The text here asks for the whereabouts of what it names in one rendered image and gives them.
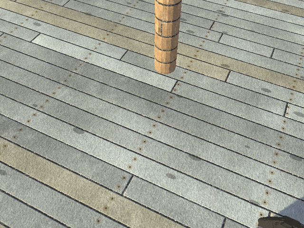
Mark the right robot hand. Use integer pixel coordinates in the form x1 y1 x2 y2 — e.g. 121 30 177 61
257 216 304 228

